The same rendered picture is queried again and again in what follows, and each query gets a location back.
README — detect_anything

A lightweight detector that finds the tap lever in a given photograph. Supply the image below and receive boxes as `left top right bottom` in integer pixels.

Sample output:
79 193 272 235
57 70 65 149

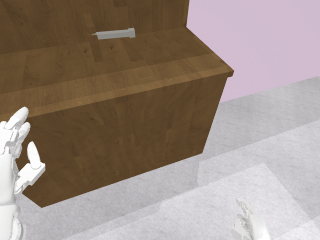
92 28 136 40

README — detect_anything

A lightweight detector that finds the left robot hand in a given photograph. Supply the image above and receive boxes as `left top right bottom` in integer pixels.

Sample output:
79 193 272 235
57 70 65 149
0 107 46 204

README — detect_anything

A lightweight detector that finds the left robot forearm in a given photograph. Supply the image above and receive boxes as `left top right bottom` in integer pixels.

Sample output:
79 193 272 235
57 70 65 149
0 203 24 240

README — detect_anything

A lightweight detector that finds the right robot hand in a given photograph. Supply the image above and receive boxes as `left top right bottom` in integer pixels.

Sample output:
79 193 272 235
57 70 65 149
231 196 271 240

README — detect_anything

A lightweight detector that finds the counter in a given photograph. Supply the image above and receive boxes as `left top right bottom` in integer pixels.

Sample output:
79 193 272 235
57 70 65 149
0 0 234 208

